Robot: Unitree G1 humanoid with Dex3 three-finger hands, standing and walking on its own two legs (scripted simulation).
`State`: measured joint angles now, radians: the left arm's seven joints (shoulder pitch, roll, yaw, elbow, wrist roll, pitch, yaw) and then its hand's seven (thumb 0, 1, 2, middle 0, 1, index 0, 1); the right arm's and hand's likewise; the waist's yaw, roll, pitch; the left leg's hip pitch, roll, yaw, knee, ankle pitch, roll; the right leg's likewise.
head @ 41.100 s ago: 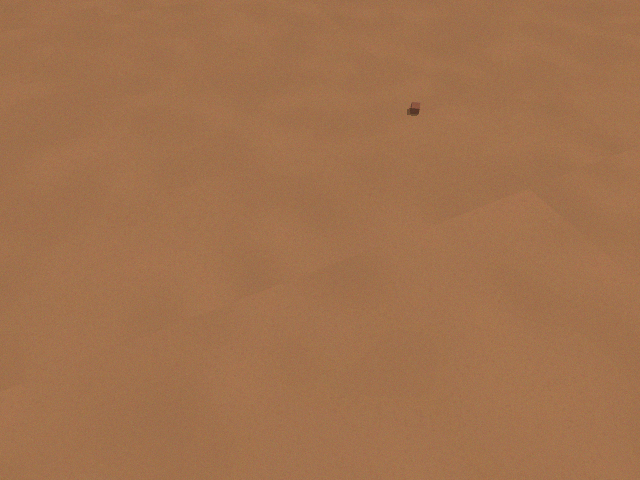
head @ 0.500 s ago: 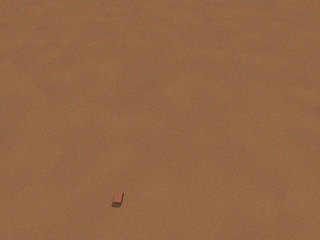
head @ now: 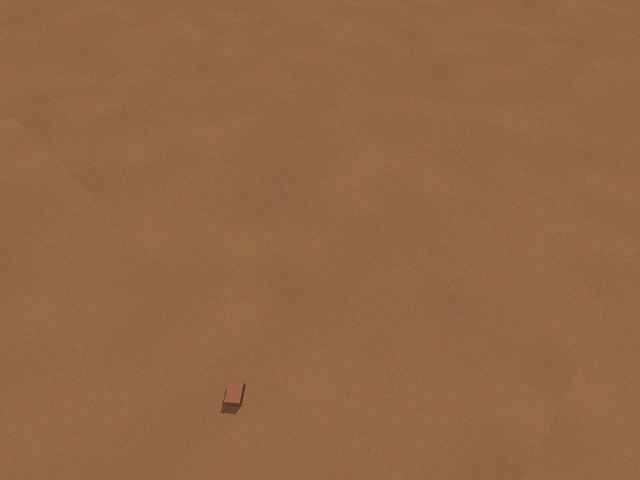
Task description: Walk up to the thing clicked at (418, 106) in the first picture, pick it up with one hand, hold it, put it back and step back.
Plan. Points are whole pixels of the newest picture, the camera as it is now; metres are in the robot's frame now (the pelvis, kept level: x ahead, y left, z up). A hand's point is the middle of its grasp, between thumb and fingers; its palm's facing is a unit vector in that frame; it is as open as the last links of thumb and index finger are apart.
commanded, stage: stand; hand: left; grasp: from above
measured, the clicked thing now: (235, 393) +0.45 +0.27 -0.76
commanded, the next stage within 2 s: step back in 0.16 s
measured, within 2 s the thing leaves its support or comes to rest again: neither
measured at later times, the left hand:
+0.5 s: hand out of the picture +0.09 +0.31 -0.18, palm faces +0.00 -0.92 -0.38, open 7.4 cm
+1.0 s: hand out of the picture -0.03 +0.29 -0.16, palm faces -0.05 -0.91 -0.40, open 7.4 cm
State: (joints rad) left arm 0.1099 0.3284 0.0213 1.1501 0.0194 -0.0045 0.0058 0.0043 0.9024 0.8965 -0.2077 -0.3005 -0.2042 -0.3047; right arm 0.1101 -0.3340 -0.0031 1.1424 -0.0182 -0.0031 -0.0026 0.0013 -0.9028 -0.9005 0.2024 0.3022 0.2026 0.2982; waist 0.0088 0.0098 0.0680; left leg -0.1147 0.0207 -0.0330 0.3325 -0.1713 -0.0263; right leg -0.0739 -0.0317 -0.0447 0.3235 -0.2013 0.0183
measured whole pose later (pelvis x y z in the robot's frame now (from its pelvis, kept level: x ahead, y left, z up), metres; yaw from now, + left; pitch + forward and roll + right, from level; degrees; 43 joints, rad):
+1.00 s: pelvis -0.14 +0.04 -0.02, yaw -3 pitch -2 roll +1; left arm 0.15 0.34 0.07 0.86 0.03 0.03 0.01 0.01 0.90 0.90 -0.21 -0.30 -0.21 -0.31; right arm 0.13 -0.39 -0.04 0.89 0.01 0.05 -0.01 0.00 -0.90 -0.90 0.20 0.30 0.20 0.30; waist 0.01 0.01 0.16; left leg -0.45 -0.12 -0.12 1.12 -0.51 0.00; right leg -0.28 -0.01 0.05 0.61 -0.29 -0.02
